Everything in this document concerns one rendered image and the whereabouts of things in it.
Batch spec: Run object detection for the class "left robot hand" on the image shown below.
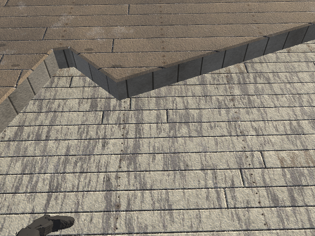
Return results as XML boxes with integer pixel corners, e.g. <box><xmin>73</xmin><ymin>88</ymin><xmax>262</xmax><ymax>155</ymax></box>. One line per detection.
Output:
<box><xmin>16</xmin><ymin>214</ymin><xmax>75</xmax><ymax>236</ymax></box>

